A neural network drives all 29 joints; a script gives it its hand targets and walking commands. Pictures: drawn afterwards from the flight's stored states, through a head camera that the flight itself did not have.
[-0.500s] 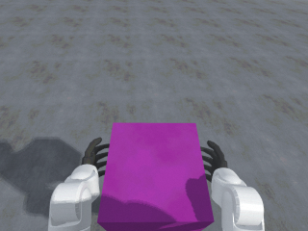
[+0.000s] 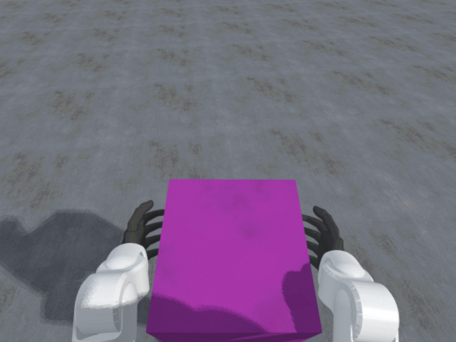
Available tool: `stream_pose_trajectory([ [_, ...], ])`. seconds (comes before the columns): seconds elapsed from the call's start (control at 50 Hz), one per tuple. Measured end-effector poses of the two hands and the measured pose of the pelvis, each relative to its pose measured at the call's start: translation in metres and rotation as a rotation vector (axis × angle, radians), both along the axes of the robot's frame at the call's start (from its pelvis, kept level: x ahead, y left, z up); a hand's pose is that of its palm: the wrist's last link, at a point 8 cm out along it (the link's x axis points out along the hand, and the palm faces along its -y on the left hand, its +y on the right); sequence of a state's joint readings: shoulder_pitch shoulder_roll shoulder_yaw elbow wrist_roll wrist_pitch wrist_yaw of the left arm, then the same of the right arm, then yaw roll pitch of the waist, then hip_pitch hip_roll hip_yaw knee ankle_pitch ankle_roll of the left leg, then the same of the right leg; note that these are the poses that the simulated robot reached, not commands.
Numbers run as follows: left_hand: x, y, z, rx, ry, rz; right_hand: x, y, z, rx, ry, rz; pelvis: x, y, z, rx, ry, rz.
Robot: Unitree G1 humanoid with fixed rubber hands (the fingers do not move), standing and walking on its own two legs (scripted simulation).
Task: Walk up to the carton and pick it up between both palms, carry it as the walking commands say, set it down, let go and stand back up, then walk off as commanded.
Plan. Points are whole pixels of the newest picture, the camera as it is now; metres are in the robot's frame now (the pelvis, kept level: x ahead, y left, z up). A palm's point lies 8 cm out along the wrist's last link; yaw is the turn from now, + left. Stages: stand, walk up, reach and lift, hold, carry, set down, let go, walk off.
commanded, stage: carry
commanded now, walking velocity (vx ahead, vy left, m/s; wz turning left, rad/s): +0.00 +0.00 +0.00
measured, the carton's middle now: (231, 270) +0.24 -0.01 +0.02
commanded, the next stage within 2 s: none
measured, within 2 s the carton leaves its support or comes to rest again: neither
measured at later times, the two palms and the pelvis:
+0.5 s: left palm (117, 304) +0.16 +0.15 +0.09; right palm (334, 307) +0.16 -0.14 +0.09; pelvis -0.08 +0.00 -0.01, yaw +1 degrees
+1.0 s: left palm (113, 333) +0.13 +0.14 +0.09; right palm (341, 331) +0.13 -0.14 +0.08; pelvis -0.11 +0.00 -0.02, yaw +0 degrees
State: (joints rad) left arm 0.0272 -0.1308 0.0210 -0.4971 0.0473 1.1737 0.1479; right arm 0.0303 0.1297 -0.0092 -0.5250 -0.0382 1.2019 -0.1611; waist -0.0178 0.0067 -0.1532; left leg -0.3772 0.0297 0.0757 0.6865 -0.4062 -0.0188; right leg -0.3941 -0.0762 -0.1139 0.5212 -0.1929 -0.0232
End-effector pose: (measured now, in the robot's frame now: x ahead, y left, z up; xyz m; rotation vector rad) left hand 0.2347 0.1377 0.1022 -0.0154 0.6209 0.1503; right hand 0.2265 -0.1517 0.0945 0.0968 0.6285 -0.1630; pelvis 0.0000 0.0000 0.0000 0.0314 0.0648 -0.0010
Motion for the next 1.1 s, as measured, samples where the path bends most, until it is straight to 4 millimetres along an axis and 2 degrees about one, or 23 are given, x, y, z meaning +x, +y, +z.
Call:
stream_pose_trajectory([
  [0.14,-0.044,0.032,-0.007,-0.037,0.012,0.063,-0.027,0.032,0.002,-0.038,0.013,0.065,-0.034,0.015,-0.001,-0.015,-0.012,0.016],
  [0.26,-0.066,0.036,-0.008,-0.044,0.01,0.072,-0.047,0.036,0.001,-0.043,0.011,0.073,-0.053,0.017,-0.003,-0.022,-0.026,0.018],
  [0.58,-0.077,0.004,-0.008,-0.005,0.022,0.015,-0.074,0.004,-0.007,-0.014,0.022,0.021,-0.081,-0.001,-0.006,-0.012,-0.029,0.007],
  [0.98,-0.105,0.007,-0.014,-0.01,0.018,0.037,-0.094,0.007,-0.012,-0.022,0.017,0.046,-0.107,-0.004,-0.015,-0.013,-0.06,0.01],
  [1.1,-0.111,0.001,-0.022,-0.019,0.011,0.0,-0.111,0.001,-0.016,-0.038,0.009,0.011,-0.12,-0.001,-0.024,-0.017,-0.079,-0.016],
])
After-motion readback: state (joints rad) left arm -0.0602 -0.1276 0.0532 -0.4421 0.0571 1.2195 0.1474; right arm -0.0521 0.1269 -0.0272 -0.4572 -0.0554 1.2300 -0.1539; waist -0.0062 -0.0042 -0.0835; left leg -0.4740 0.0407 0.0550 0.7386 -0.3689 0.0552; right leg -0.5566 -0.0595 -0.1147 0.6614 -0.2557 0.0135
